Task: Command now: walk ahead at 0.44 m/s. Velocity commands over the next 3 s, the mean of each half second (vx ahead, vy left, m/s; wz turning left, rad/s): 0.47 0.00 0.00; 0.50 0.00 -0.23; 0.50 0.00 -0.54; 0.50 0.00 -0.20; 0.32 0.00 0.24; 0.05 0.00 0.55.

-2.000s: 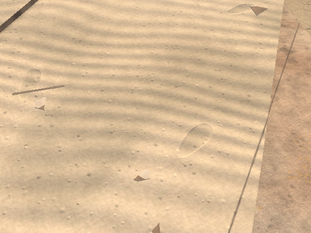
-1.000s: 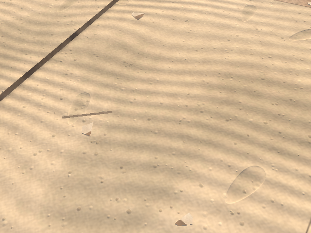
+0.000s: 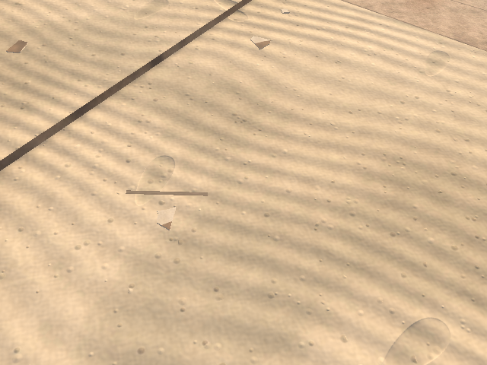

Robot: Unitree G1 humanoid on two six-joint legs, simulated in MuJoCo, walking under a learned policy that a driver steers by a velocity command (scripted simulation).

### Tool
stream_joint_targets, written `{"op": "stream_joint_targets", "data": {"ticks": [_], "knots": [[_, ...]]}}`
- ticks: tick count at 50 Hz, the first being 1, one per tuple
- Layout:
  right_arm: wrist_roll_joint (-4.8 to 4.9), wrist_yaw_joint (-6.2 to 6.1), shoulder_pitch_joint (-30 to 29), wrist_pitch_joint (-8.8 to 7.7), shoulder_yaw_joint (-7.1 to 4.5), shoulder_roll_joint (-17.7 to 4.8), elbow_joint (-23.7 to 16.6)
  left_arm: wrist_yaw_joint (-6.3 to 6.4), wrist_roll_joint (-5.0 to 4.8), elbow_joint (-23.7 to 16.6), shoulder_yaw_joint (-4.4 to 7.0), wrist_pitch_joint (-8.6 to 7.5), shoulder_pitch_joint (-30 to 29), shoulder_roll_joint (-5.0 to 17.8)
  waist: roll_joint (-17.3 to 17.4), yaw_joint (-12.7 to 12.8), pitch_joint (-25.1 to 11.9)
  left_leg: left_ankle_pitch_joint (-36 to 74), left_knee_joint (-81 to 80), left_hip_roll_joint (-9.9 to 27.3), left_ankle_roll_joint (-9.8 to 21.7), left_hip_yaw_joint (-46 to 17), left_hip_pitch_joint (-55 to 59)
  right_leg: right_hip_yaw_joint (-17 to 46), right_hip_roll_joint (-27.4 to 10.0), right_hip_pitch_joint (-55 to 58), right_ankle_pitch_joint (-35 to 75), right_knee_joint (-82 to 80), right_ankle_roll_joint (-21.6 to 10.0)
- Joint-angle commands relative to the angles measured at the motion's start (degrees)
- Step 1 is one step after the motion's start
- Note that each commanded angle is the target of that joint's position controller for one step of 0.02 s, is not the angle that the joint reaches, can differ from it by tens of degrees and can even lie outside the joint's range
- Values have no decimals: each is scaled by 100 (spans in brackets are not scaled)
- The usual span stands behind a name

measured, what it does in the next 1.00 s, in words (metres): walks ahead: right foot, then left foot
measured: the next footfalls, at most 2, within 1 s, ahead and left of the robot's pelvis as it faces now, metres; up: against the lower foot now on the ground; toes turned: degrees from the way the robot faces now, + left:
right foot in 0.30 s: +0.33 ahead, -0.11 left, +0.00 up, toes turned -3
left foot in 0.86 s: +0.65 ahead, +0.06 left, +0.00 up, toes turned -3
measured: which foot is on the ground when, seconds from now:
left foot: down 0.00-0.32, up 0.34-0.84, down 0.86-1.00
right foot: up 0.00-0.28, down 0.30-0.86, up 0.88-1.00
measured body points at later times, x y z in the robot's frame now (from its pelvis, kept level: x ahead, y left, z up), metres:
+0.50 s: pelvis +0.27 -0.05 -0.01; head +0.29 -0.07 +0.44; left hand +0.31 +0.21 -0.14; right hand +0.33 -0.31 -0.15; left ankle +0.25 +0.09 -0.66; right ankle +0.29 -0.11 -0.75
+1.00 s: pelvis +0.55 -0.01 -0.01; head +0.58 -0.01 +0.44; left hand +0.60 +0.25 -0.16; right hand +0.64 -0.28 -0.13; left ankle +0.61 +0.06 -0.75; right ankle +0.44 -0.12 -0.66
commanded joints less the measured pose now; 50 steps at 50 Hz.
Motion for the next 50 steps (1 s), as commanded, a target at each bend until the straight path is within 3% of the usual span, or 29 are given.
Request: {"op": "stream_joint_targets", "data": {"ticks": [1, 6, 10, 12, 13, 14, 15, 16, 17, 18, 19, 20, 21, 24, 28, 31, 37, 40, 41, 42, 43, 44, 45, 46, 47, 49, 50], "knots": [[51, -25, 283, -164, -105, -581, -87, -60, 38, -374, 28, -26, -379, 239, 591, 33, 513, 827, -1063, 1397, 648, -1331, 696, -36, -220, -1505, 517, 63, 163], [41, -44, 607, -159, -76, -567, 189, -80, -4, -817, -106, -15, -1592, 56, 649, -200, 710, 2140, -965, 1300, 670, -782, 551, -329, -115, -1317, 1073, -1245, 306], [28, -78, 669, -159, -98, -689, 380, -41, -51, -974, -110, -29, -1913, 138, 682, -173, 789, 2839, -835, 1501, 626, -673, 720, -428, 49, -678, 1142, -2075, 44], [29, -100, 496, -156, -113, -770, 431, 32, -48, -883, -61, -52, -1556, 225, 680, 73, 606, 4218, -297, 1534, 501, -515, 866, -495, 265, 15, 892, -2317, -172], [22, -109, 445, -140, -132, -836, 470, 91, -47, -721, -4, -73, -1045, 326, 693, 306, 302, 5016, 362, 1495, 420, -431, 938, -532, 446, 634, 711, -2417, -287], [32, -109, 374, -106, -146, -881, 487, 153, -31, -412, 69, -116, -138, 434, 575, 692, -180, 5217, 1407, 1333, 321, -263, 761, -600, 606, 1691, 808, -2756, -427], [50, -104, 372, -99, -118, -810, 427, 228, 75, -143, 177, -166, 815, 713, 416, 1037, -732, 3928, 2781, 1122, 242, -156, -207, 4, 30, 3142, 499, -2782, -628], [181, -53, 775, -97, 8, -193, 226, 277, 209, -95, 313, -180, 1415, 1302, -729, 882, -1535, 545, 4948, 351, 26, 158, -1911, 2548, -1754, 4599, -634, -3078, -1121], [134, -43, 920, -94, -94, -443, 292, 209, -1, -63, 321, -112, 1224, 1277, -948, 733, -1726, -1594, 5975, -178, 67, -489, -2792, 4530, -2198, 4543, -806, -4118, -1500], [54, -49, 389, -73, -164, -640, 174, 193, -125, -115, 260, -96, 527, 965, -448, 424, -661, -1035, 6081, 280, 126, -640, -3195, 3594, -1930, 3686, -1135, -4212, -1308], [24, -13, 8, -103, -140, -587, 110, 165, -151, -190, 162, -140, 102, 545, -64, 336, -85, -563, 5755, 501, 137, -565, -3089, 2789, -1682, 2817, -716, -4394, -1173], [16, 7, -108, -89, -130, -458, 117, 156, -126, -163, 110, -192, -76, 362, 3, 152, 163, -342, 5409, 690, 129, -527, -2834, 2209, -1378, 2277, -183, -4563, -978], [-66, 34, -56, -22, -122, -402, 139, 172, -139, -76, 74, -239, -73, 246, -91, -2, 260, -273, 5157, 803, 73, -516, -2549, 1783, -1157, 1876, 311, -4665, -852], [-112, 129, -84, 130, -100, -231, 174, 169, -150, 179, 68, -380, 302, 250, -100, -130, 257, -81, 4866, 874, -64, -356, -2426, 1162, -957, 1659, 1317, -4861, -858], [-99, 162, -1169, 187, -102, -275, -147, 173, -181, 408, 64, -390, 796, 304, -79, 53, 576, 734, 4030, 1025, -253, -120, -3309, 729, -765, 1976, 1687, -5102, -800], [-54, 172, -1859, 162, -48, -187, -341, 191, -189, 533, 34, -383, 1096, 296, -96, 225, 638, 1261, 3017, 921, -336, 66, -3298, 451, -625, 2194, 2251, -5041, -670], [-27, 136, -2869, 98, -8, -237, -688, 310, -113, 759, 30, -311, 1671, 429, -163, 513, 658, 1218, 1853, 614, -309, 99, -3270, 830, -856, 3204, 3180, -4497, -782], [0, 97, -2545, -4, -58, -396, -677, 362, -68, 733, 75, -273, 1434, 557, -246, 219, 524, 582, 1408, 408, -122, 44, -2511, 953, -939, 3340, 4055, -3910, -686], [1, 51, -2016, -48, -113, -503, -518, 349, -66, 711, 94, -273, 1315, 612, -276, -6, 265, 380, 1225, 231, -28, 108, -1731, 920, -845, 3210, 4597, -3361, -595], [-44, -18, -1092, -121, -194, -664, -239, 317, -106, 687, 91, -277, 1202, 598, -85, -412, -246, 646, 887, 246, 123, 92, -445, 731, -583, 2795, 4432, -2333, -481], [-200, -115, -102, -178, -317, -1090, -97, 286, -186, 496, 38, -302, 1138, 389, 351, -742, -1032, 92, 850, 1361, 383, -1011, 1114, 539, -258, 1709, 2829, -800, -384], [-292, -113, 70, -132, -463, -1657, -133, 290, -430, 351, -84, -265, 1855, -298, 1670, -398, -1852, -168, 456, 3050, 1089, -3534, 2674, 7, 687, -318, -1191, 1161, -133], [-124, -81, -285, -38, -395, -1171, -216, 339, -247, 449, 84, -197, 1581, 415, 892, -375, -1582, -682, 54, 2863, 1070, -3957, 2142, 452, 432, -785, -1351, 1708, -221], [-79, -75, -813, -42, -277, -753, -270, 311, -202, 366, 142, -176, 1134, 454, 524, -179, -643, -659, -86, 2620, 883, -2943, 1277, 510, 159, -886, -813, 1669, -230], [-73, -57, -1079, -79, -219, -500, -273, 269, -187, 315, 124, -170, 893, 300, 378, -82, -202, -154, -310, 2363, 734, -2218, 591, 484, -42, -749, -446, 1441, -207], [-33, -96, -1102, -143, -162, -288, -140, 173, -54, 300, 145, -26, 839, 154, 620, 152, 149, 471, -560, 1950, 439, -1222, -157, 429, -229, -407, -225, 1142, -119], [-13, -96, -1007, -193, -158, -270, -80, 131, -36, 288, 140, 52, 851, 52, 657, 210, 149, 728, -617, 1915, 409, -983, -277, 389, -235, -322, -159, 1111, -85]]}}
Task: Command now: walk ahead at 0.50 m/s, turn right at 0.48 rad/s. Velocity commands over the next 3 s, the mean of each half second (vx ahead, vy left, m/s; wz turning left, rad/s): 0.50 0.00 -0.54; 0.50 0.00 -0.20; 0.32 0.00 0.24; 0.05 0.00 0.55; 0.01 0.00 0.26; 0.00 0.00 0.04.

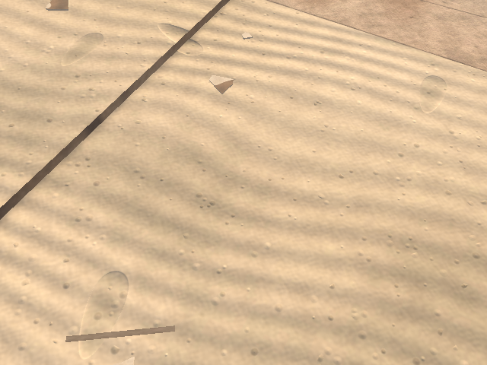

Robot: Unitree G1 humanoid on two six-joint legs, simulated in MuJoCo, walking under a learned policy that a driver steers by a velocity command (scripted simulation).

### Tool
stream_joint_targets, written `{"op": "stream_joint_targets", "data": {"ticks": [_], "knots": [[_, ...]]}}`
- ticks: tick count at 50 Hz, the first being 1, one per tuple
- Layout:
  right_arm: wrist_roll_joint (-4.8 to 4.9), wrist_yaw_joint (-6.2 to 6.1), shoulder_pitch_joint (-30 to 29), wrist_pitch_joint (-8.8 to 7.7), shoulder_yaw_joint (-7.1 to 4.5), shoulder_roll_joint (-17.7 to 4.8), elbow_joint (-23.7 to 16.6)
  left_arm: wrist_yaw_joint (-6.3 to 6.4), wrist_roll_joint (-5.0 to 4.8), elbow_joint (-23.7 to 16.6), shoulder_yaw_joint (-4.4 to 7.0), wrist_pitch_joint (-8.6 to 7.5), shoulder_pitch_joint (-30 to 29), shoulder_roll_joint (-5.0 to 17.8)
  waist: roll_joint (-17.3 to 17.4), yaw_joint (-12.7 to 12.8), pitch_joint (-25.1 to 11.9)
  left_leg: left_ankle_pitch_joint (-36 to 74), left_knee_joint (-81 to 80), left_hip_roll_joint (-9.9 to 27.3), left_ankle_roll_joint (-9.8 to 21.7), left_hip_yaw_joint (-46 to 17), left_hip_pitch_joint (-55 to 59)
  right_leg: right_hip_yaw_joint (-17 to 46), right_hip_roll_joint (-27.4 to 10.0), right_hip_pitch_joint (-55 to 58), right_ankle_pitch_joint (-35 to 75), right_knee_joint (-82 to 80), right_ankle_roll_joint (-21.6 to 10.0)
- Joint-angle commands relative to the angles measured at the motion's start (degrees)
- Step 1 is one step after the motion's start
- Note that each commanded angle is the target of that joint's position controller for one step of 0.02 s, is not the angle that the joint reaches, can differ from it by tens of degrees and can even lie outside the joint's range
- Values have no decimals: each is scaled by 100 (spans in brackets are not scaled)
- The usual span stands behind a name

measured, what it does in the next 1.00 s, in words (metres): walks ahead, turning right: right foot, then left foot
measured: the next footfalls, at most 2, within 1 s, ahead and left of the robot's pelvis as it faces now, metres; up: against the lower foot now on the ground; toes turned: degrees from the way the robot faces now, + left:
right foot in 0.38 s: +0.33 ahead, -0.13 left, +0.00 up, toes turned -19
left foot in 0.96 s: +0.69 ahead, -0.11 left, +0.00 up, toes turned -19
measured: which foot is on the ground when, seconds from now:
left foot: down 0.00-0.40, up 0.42-0.94, down 0.96-1.00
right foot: up 0.00-0.36, down 0.38-0.98, up 1.00-1.00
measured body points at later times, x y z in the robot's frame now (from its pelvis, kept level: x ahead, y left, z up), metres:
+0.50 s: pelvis +0.25 -0.07 -0.01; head +0.29 -0.09 +0.44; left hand +0.46 +0.14 -0.13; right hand +0.21 -0.33 -0.15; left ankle +0.16 +0.09 -0.63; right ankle +0.29 -0.12 -0.74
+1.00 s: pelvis +0.53 -0.13 -0.02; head +0.56 -0.14 +0.43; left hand +0.58 +0.13 -0.16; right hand +0.62 -0.42 -0.12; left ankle +0.66 -0.10 -0.74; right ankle +0.31 -0.13 -0.70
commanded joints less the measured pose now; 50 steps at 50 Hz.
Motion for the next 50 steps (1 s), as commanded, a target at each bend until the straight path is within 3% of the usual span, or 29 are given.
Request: {"op": "stream_joint_targets", "data": {"ticks": [1, 3, 5, 9, 14, 17, 18, 19, 20, 21, 22, 23, 24, 25, 27, 30, 36, 42, 45, 47, 48, 49, 50], "knots": [[79, -26, 650, -161, -86, -357, 14, -117, 84, -299, 57, 139, 234, 78, 653, -75, -261, 709, -1592, 1625, 505, -1374, 830, 207, -441, -961, 345, 162, 61], [114, -23, 789, -226, -119, -444, 97, -175, 101, -465, 50, 205, -135, 41, 631, -50, -134, 967, -1731, 1611, 518, -971, 848, 145, -525, -1328, 705, 31, 114], [86, -21, 939, -239, -128, -465, 169, -222, 102, -644, 36, 227, -567, 55, 604, -83, -13, 1206, -1790, 1548, 514, -603, 908, 83, -575, -1651, 1136, -287, 168], [74, -22, 1104, -230, -134, -542, 259, -316, 81, -987, -58, 189, -1451, -2, 593, -221, 175, 1612, -1789, 1375, 438, 68, 959, -255, -493, -1482, 1930, -1754, 193], [65, -99, 1566, -121, -193, -773, 436, -374, 132, -1308, -80, 183, -2150, 109, 582, -405, 274, 2397, -1485, 1648, 380, 448, 1836, -707, -317, -1283, 1509, -2731, -89], [47, -147, 1577, 16, -249, -998, 476, -316, 165, -1251, -2, 186, -1761, 254, 763, -175, -56, 4690, -325, 1689, 289, 735, 2248, -1001, 187, -523, 601, -2970, -406], [47, -146, 1565, 83, -272, -1082, 468, -285, 159, -1112, 61, 159, -1250, 351, 765, 33, -357, 5057, 524, 1677, 278, 778, 2247, -1031, 417, 27, 389, -3126, -543], [68, -128, 1504, 140, -275, -1112, 415, -221, 191, -837, 162, 102, -384, 500, 566, 413, -842, 4539, 1797, 1594, 156, 880, 1775, -936, 586, 1169, 571, -3581, -717], [53, -106, 1521, 144, -223, -918, 227, -126, 251, -643, 340, 70, 428, 1016, -26, 703, -1457, 2467, 3542, 1423, -38, 869, 488, 460, -384, 2614, -114, -3844, -1023], [132, 23, 1460, 78, -158, -438, -262, -80, 116, -816, 469, 127, 118, 1621, -1400, 273, -1800, -2114, 5632, 58, -426, 358, -2100, 3795, -1895, 4060, -233, -4666, -1878], [81, 50, 724, -1, -227, -908, -426, -36, 38, -851, 450, 214, 293, 1537, -323, 554, -1624, -1799, 5781, 181, -392, -742, -2764, 3862, -1923, 3909, 388, -5060, -1837], [159, 73, 474, -75, -178, -759, -504, 21, 13, -778, 382, 208, 28, 1287, -82, 367, -945, -1209, 5504, 471, -328, -847, -2905, 2968, -1806, 3329, 991, -5015, -1699], [169, 54, 695, -112, -154, -697, -360, 33, -15, -751, 291, 155, -240, 924, 314, 48, -503, -868, 4843, 697, -305, -841, -2489, 2327, -1550, 2507, 1880, -5080, -1423], [68, 47, 743, -42, -157, -663, -311, 51, -35, -760, 227, 86, -462, 735, 373, -166, -371, -817, 4429, 819, -325, -889, -2087, 1867, -1248, 2018, 2374, -5126, -1223], [-86, 81, 1038, 183, -140, -569, -188, 42, -66, -759, 134, -63, -565, 540, 260, -377, -460, -743, 4064, 833, -399, -853, -1516, 1398, -971, 1588, 2931, -5264, -1098], [-77, 156, 743, 317, -125, -483, -269, 10, -91, -555, 138, -192, -159, 676, 138, -339, -285, -265, 3479, 816, -475, -705, -1703, 1073, -794, 1483, 3134, -5529, -981], [1, 197, -443, 324, -106, -514, -616, 20, -83, -311, 78, -213, 505, 671, -74, 55, -1, 913, 2128, 709, -445, -602, -2396, 874, -712, 2162, 3397, -5637, -536], [34, 231, -1335, 253, -13, -453, -939, 120, 15, -31, -5, -215, 998, 643, -142, 301, 264, 914, 1056, 369, -171, -366, -2399, 816, -918, 2920, 4030, -5477, -553], [58, 191, -896, 184, -41, -546, -868, 180, 51, 12, -3, -232, 752, 787, -245, -55, 119, 328, 616, 39, 142, -273, -1461, 665, -1013, 3006, 5589, -4941, -460], [62, 68, 436, 122, -159, -775, -438, 168, 79, 42, 14, -235, 599, 890, -229, -637, -586, 114, 264, -295, 383, -201, 112, 508, -864, 2885, 6545, -3457, -328], [-34, -8, 1427, 68, -240, -973, -179, 149, 24, -16, -15, -256, 503, 838, -29, -1086, -1141, 218, 89, 232, 610, -720, 1611, 380, -676, 1983, 5386, -2154, -261], [-191, -52, 2100, 58, -422, -1678, -107, 81, -201, -181, -131, -276, 1066, 301, 1136, -935, -2033, -308, -24, 1976, 1356, -3283, 3414, -10, 193, 102, 2379, 163, 25], [-13, 46, 1802, 128, -383, -1446, -51, 84, -104, -99, -45, -270, 1082, 601, 1154, -774, -2088, -231, -875, 2440, 1660, -4948, 3363, 368, 745, -879, -937, 1147, -20]]}}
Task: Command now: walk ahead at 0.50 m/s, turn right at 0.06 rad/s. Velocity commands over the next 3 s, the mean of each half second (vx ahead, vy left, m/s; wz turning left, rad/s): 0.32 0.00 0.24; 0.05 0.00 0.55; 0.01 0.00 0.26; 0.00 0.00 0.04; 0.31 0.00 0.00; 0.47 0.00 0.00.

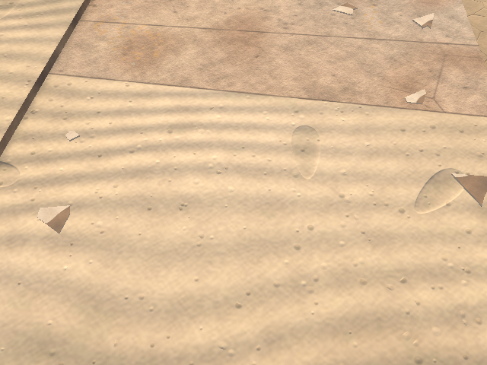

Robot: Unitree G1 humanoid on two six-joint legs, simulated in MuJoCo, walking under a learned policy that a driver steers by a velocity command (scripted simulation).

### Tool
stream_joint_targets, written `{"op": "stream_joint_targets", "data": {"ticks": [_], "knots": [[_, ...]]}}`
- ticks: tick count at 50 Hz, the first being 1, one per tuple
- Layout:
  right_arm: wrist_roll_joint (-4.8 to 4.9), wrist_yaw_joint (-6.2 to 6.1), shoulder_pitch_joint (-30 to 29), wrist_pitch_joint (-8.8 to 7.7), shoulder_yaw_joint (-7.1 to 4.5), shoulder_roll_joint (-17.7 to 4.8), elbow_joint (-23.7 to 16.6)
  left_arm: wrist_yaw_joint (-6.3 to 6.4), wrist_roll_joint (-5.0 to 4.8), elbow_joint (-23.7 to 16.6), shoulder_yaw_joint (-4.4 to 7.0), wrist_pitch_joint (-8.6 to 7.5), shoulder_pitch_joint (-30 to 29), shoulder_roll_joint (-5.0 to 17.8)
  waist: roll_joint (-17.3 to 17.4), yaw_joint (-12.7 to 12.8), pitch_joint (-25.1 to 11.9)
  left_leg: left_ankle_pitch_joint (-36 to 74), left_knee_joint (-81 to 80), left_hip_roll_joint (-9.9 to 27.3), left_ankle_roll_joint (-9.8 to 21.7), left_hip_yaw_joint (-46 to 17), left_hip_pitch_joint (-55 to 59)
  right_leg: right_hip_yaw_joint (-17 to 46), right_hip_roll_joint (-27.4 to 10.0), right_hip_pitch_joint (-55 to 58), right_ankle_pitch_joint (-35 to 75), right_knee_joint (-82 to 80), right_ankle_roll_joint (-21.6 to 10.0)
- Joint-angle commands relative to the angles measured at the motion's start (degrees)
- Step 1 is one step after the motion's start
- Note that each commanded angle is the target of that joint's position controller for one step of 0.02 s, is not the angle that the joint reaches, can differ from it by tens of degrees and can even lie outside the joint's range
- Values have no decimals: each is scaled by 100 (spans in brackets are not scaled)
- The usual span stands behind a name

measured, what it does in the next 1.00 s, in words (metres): walks ahead, turning left: right foot, then left foot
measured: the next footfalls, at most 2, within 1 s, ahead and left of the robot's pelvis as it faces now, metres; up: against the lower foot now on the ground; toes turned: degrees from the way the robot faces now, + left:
right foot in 0.42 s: +0.36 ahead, -0.08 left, +0.00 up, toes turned +9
left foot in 0.88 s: +0.20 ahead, +0.11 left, +0.00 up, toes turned +30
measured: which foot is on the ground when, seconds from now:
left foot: down 0.00-0.44, up 0.46-0.86, down 0.88-1.00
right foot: up 0.00-0.40, down 0.42-0.86, up 0.88-1.00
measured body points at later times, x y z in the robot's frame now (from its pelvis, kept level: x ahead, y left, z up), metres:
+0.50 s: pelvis +0.21 -0.02 +0.01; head +0.26 -0.03 +0.46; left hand +0.34 +0.25 -0.10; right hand +0.27 -0.28 -0.14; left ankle +0.11 +0.07 -0.67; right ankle +0.32 -0.09 -0.72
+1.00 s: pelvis +0.21 +0.01 +0.02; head +0.22 +0.05 +0.47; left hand +0.17 +0.30 -0.12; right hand +0.44 -0.19 -0.08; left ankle +0.18 +0.08 -0.72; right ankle +0.30 -0.11 -0.66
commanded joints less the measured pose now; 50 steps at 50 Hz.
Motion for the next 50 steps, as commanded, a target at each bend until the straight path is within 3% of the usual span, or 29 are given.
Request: {"op": "stream_joint_targets", "data": {"ticks": [1, 2, 3, 5, 7, 9, 11, 13, 17, 19, 20, 21, 22, 23, 24, 25, 26, 27, 28, 31, 35, 40, 42, 43, 44, 45, 46, 48, 50], "knots": [[156, -9, 1636, 49, -371, -1139, 293, -18, 49, -483, 166, -94, 19, 768, 484, -579, -1019, -1012, -1662, 2313, 1295, -3843, 3347, 370, -293, -3380, 81, 3589, -45], [162, 22, 1203, 29, -270, -748, 232, -62, 73, -566, 139, -113, -312, 699, 147, -479, -490, -940, -1903, 2087, 1149, -3134, 2559, 304, -539, -3355, 477, 3259, -47], [133, 22, 1075, -5, -204, -552, 280, -96, 74, -590, 129, -83, -435, 576, 134, -339, -151, -676, -2110, 1793, 943, -2571, 2012, 232, -733, -3195, 636, 2898, -41], [142, 2, 1156, -81, -128, -400, 474, -173, 190, -570, 90, 52, -329, 406, 385, -108, -47, -47, -2334, 1398, 736, -1940, 1432, 91, -916, -2756, 821, 2437, 98], [188, 16, 1448, -159, -162, -543, 651, -221, 224, -658, 65, 101, -481, 313, 374, -65, -63, 599, -2409, 1266, 831, -1715, 1398, -101, -998, -2864, 994, 2111, 259], [193, 3, 1585, -182, -182, -668, 731, -208, 203, -816, 34, 115, -884, 273, 279, -67, 99, 1975, -2368, 1198, 889, -1436, 1338, -267, -1027, -3053, 1259, 1531, 491], [184, 1, 1634, -155, -180, -708, 770, -166, 155, -959, -18, 109, -1278, 194, 329, -108, 82, 3405, -2054, 955, 764, -1051, 1293, -416, -899, -2880, 1576, 724, 665], [191, -1, 1752, -105, -204, -797, 784, -122, 86, -1064, -52, 113, -1599, 176, 501, -244, -138, 4029, -1714, 787, 568, -902, 1398, -512, -684, -2589, 1960, 136, 694], [170, -58, 1923, 61, -245, -844, 747, 4, 28, -1209, -37, 116, -1936, 352, 695, -443, -400, 3740, -1104, 812, 408, -1284, 1859, -357, -448, -2372, 2063, -523, 634], [148, -115, 1774, 130, -289, -878, 652, 52, 32, -1148, 10, 57, -1642, 502, 707, -320, -417, 3278, -712, 875, 296, -1684, 1933, -151, -432, -1995, 1897, -1063, 544], [178, -131, 1596, 145, -319, -919, 585, 83, 55, -1054, 43, -4, -1304, 579, 599, -129, -445, 2915, -314, 786, 180, -1774, 1851, -123, -449, -1558, 2187, -1627, 471], [244, -121, 1539, 124, -317, -840, 497, 130, 136, -971, 105, -103, -891, 789, 217, 29, -672, 2290, 492, 484, 13, -1665, 1513, 110, -846, -744, 3151, -2046, 338], [325, -140, 1681, 92, -230, -496, 213, 186, 229, -1050, 193, -152, -400, 1265, -703, 52, -1460, 8, 1920, 33, -178, -1225, 774, 1287, -2400, 462, 5608, -1746, 1], [393, -212, 2626, 223, -239, -321, 282, 132, 46, -1123, 267, -1, -594, 1470, -1659, -273, -2168, -3382, 3109, -645, -254, -685, -17, 2341, -3438, 1015, 7024, -1614, -925], [217, -244, 2593, 361, -324, -727, 511, 115, -32, -1271, 202, 115, -844, 1012, -792, -313, -1988, -3141, 3708, -273, -252, -825, -211, 2261, -3190, 519, 5566, -1854, -1056], [118, -189, 2099, 433, -362, -764, 465, 139, -17, -1377, 89, 151, -1227, 608, -384, -319, -1255, -2645, 3764, -103, -327, -851, -326, 1637, -2754, -187, 4388, -2141, -888], [92, -136, 1838, 492, -372, -685, 377, 177, 38, -1440, 31, 203, -1574, 466, -407, -430, -860, -2303, 3624, 51, -427, -828, -329, 1186, -2427, -689, 3610, -2406, -696], [57, -85, 1659, 566, -380, -663, 300, 223, 65, -1450, 26, 224, -1667, 469, -650, -449, -587, -2067, 3527, 151, -536, -794, -324, 805, -2227, -1031, 3376, -2573, -629], [40, -50, 1718, 643, -370, -610, 294, 240, 92, -1436, 46, 234, -1663, 525, -776, -478, -546, -1897, 3603, 99, -627, -684, -166, 505, -2085, -1274, 3417, -2621, -635], [89, -19, 1670, 762, -367, -568, 194, 220, 109, -1410, 88, 206, -1540, 609, -622, -505, -723, -1716, 3363, 88, -715, -607, -113, 151, -2145, -1260, 3356, -2635, -765], [86, 96, 1156, 866, -301, -542, -103, 176, 136, -1430, 151, 271, -1577, 743, -786, -387, -669, -1530, 2319, 277, -683, -462, 43, -127, -2222, -1310, 2066, -2777, -719], [150, 182, 865, 834, -268, -635, -406, 74, 161, -1419, 284, 391, -1481, 1051, -854, -246, -719, -1719, 1098, 203, -460, -99, 745, -334, -2438, -1336, 1568, -2516, -559], [153, 179, 1151, 759, -269, -623, -388, 57, 104, -1411, 338, 452, -1517, 1149, -675, -433, -733, -1235, 54, 88, -280, 7, 1420, -599, -2388, -1581, 1502, -2047, -225], [133, 151, 1343, 695, -300, -745, -323, 37, 117, -1337, 357, 503, -1324, 1078, -225, -486, -633, -909, -725, 138, -169, -378, 1802, -869, -2214, -1930, 1170, -1478, 151], [67, 71, 1359, 619, -388, -1229, -393, -21, 132, -1384, 296, 568, -1074, 705, 1299, -400, -401, -850, -1859, 1398, 114, -2262, 1997, -1470, -1518, -2844, -157, 50, 643], [48, 22, 1369, 613, -582, -2016, -528, 75, 107, -1801, 229, 641, -1589, 563, 1900, -559, 22, 393, -2036, 2452, 928, -3751, 1353, -944, -609, -3738, -1150, 861, 859], [30, -46, 1469, 619, -562, -1719, -447, 100, 114, -1826, 236, 691, -1917, 689, 1070, -621, 28, 539, -1889, 2176, 1061, -3244, 1258, -316, -789, -3598, -790, 1580, 823], [93, -94, 727, 627, -426, -1292, -573, 45, 1, -1645, 267, 632, -1577, 704, 786, -165, -45, 414, -1721, 1360, 680, -2328, 1214, -86, -806, -3391, 198, 1638, 733], [167, -86, 558, 588, -367, -1074, -692, -1, 142, -1492, 322, 591, -1291, 827, 817, -131, -452, 1384, -1478, 1078, 651, -2038, 1597, -169, -689, -3255, 480, 1933, 732]]}}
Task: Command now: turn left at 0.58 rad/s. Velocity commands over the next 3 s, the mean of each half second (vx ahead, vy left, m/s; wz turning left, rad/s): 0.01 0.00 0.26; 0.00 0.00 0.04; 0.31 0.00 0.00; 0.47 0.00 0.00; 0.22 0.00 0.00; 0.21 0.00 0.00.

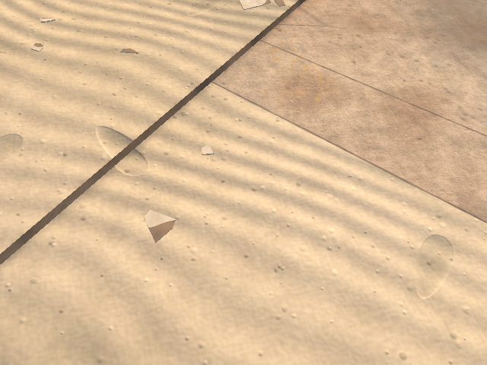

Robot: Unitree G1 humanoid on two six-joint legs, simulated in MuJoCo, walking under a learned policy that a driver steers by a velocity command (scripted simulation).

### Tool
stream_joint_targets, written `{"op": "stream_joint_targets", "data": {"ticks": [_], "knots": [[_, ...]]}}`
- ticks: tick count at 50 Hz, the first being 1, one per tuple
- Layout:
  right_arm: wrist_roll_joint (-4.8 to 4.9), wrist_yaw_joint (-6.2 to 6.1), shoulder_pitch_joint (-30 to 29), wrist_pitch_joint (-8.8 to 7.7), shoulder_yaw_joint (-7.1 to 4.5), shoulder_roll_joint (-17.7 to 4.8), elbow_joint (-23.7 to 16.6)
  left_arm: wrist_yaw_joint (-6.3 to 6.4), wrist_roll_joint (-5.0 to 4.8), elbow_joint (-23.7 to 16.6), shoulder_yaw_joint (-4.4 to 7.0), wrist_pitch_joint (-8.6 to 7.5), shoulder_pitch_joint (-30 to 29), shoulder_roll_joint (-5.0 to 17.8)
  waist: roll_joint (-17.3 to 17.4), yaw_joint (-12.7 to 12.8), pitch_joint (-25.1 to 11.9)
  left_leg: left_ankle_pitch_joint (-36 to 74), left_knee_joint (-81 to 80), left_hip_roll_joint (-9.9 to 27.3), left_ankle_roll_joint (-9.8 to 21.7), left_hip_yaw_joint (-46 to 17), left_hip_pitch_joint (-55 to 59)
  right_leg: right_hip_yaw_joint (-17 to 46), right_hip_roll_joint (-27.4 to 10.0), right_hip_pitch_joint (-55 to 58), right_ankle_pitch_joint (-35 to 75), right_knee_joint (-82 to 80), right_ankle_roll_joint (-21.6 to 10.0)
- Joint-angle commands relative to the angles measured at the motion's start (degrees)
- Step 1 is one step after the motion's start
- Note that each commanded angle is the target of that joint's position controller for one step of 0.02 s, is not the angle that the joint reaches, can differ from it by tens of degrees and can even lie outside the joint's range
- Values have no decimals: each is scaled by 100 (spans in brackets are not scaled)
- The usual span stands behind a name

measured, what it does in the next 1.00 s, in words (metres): steps on the spot: right foot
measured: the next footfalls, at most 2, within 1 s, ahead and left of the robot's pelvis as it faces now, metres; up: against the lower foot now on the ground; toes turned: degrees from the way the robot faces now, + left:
right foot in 0.32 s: +0.04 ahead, -0.12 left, +0.00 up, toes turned +6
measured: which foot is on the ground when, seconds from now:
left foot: down 0.00-1.00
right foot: up 0.00-0.30, down 0.32-1.00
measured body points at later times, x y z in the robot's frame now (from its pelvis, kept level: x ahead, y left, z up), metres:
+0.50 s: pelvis +0.00 -0.02 +0.00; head +0.01 -0.04 +0.45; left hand +0.09 +0.24 -0.11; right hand +0.12 -0.26 -0.13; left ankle -0.01 +0.09 -0.74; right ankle +0.00 -0.12 -0.74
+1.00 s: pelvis -0.01 -0.02 +0.01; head +0.00 -0.02 +0.46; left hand +0.01 +0.24 -0.14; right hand +0.05 -0.27 -0.15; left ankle -0.01 +0.09 -0.74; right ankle +0.00 -0.12 -0.74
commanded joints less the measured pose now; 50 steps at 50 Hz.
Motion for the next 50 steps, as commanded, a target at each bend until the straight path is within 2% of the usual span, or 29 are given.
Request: {"op": "stream_joint_targets", "data": {"ticks": [1, 2, 4, 9, 13, 15, 16, 17, 18, 19, 20, 21, 22, 24, 25, 26, 28, 33, 41, 49, 50], "knots": [[75, -38, -295, -123, -209, -839, -478, -39, 43, -289, 143, -83, 148, 506, 859, 90, -496, 2404, -1062, 1149, 875, -1405, 672, 282, 101, -427, 228, 660, 36], [83, -31, -194, -145, -210, -839, -459, -44, 11, -294, 128, -69, 155, 453, 761, 63, -565, 2548, -1029, 1180, 905, -1411, 864, 284, 101, -463, 226, 595, 60], [65, -50, 15, -173, -207, -831, -408, -27, -32, -336, 84, -31, 64, 357, 819, -50, -547, 2566, -1009, 1229, 947, -1495, 1115, 288, 80, -496, 172, 198, 90], [-16, -78, 166, -164, -171, -847, -324, 17, -57, -415, 10, 3, -92, 302, 962, -241, -467, 2365, -937, 1306, 1016, -1689, 979, 254, 150, 190, -140, -863, -32], [-38, -66, -63, -145, -127, -864, -267, 75, -133, -362, -25, -39, 132, 280, 955, -143, -443, 2604, -764, 1263, 910, -1836, 573, 156, 310, 1131, -134, -1886, -206], [50, -96, -293, -137, -63, -767, -233, 107, -107, -216, -78, -118, 496, 143, 735, 146, -442, 2207, -534, 1044, 570, -1760, 163, 144, 288, 2099, 1026, -3473, -315], [58, -100, -198, -169, 8, -556, -239, 141, -11, -231, -76, -200, 471, 306, 345, 52, -490, 1430, -367, 803, 244, -1665, -197, 762, -249, 2570, 1381, -3960, -401], [82, -88, 76, -195, 107, -207, -253, 156, 73, -348, -71, -277, 283, 663, -603, -196, -631, 105, 180, 211, -15, -1090, -573, 2008, -1364, 2828, 1940, -4310, -693], [63, -110, -16, -132, 41, -463, -175, 94, 3, -341, -62, -273, -56, 736, -964, -196, -322, -1060, 290, -183, -108, -511, -77, 2120, -1755, 1729, 2741, -4108, -1274], [33, -102, 5, -97, 21, -567, -60, 42, -18, -387, -151, -306, -276, 409, -703, -236, -242, -1027, 503, -51, -143, -489, 212, 1868, -1539, 1564, 2657, -4107, -1344], [33, -81, -29, -95, 37, -474, 15, 26, -39, -356, -196, -327, -383, 323, -660, -264, -165, -626, 230, -49, -143, -474, 316, 1551, -1226, 1521, 2401, -4037, -1159], [36, -63, -77, -113, 55, -430, 68, 39, -29, -309, -192, -312, -387, 374, -676, -275, -129, -97, -124, -30, -172, -433, 416, 1257, -906, 1604, 2206, -3937, -929], [-7, -43, -116, -131, 65, -435, 105, 64, -56, -241, -184, -317, -286, 433, -713, -239, -172, 466, -446, 32, -196, -470, 528, 1124, -761, 1735, 2349, -3813, -788], [-33, -63, -99, -190, 88, -523, 221, 61, -75, -174, -155, -319, -98, 492, -444, -130, -375, 1038, -703, 255, -268, -649, 723, 1048, -617, 1944, 2225, -3659, -636], [-1, -87, -122, -206, 74, -600, 313, 37, -101, -144, -150, -318, 91, 464, -214, 43, -332, 1153, -625, 345, -288, -743, 731, 1041, -490, 1887, 1937, -3762, -581], [53, -94, -90, -209, 75, -528, 420, 41, -112, -65, -167, -307, 46, 401, -26, -28, -219, 957, -690, 321, -285, -773, 504, 956, -426, 1974, 1617, -3810, -555], [40, -112, -85, -223, 110, -440, 569, 49, -87, 8, -167, -277, -60, 375, 79, -50, -102, 901, -867, 351, -265, -825, 369, 893, -390, 2048, 1388, -3748, -535], [38, -156, -83, -272, 128, -459, 921, 31, -71, 287, -166, -283, -10, 336, 300, 0, -100, 930, -1041, 432, -217, -912, 369, 835, -331, 2114, 1323, -3723, -541], [48, -191, -12, -294, 164, -467, 1436, 40, -76, 801, -196, -296, 102, 301, 266, -19, -39, 798, -1176, 508, -149, -945, 434, 818, -287, 2062, 1224, -3809, -502], [55, -215, 67, -299, 228, -361, 1814, 65, -77, 1237, -261, -300, 328, 200, 218, -25, 17, 775, -1194, 526, -114, -906, 455, 808, -265, 1997, 1235, -3820, -479], [51, -217, 132, -293, 240, -332, 1861, 62, -69, 1294, -264, -295, 408, 197, 203, -19, -104, 281, -1203, 466, -91, -873, 475, 800, -218, 2032, 711, -3857, -489]]}}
